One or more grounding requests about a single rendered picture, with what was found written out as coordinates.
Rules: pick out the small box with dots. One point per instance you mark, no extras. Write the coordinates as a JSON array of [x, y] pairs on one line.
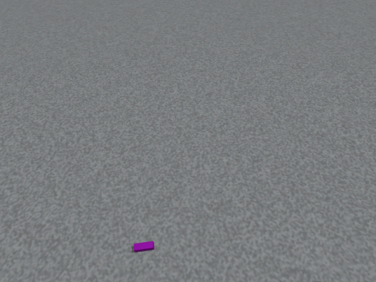
[[144, 246]]

